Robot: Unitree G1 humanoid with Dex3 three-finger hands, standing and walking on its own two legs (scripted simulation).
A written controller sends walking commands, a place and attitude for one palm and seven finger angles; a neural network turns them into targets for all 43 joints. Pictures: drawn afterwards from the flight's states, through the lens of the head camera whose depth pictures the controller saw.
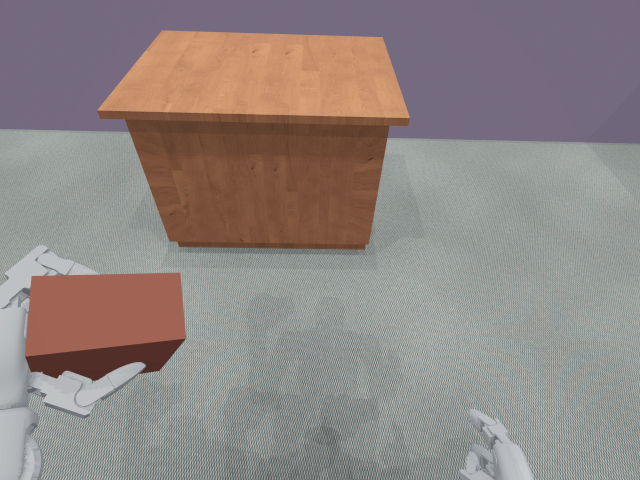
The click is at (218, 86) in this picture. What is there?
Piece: table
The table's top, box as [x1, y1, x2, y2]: [97, 30, 409, 125]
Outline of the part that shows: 97,110 100,118 381,125 408,125 409,116 382,37 162,30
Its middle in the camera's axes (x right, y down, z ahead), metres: -0.20 -0.59 +1.36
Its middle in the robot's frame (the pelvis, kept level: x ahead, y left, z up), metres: +1.39 +0.28 -0.09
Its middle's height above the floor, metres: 0.68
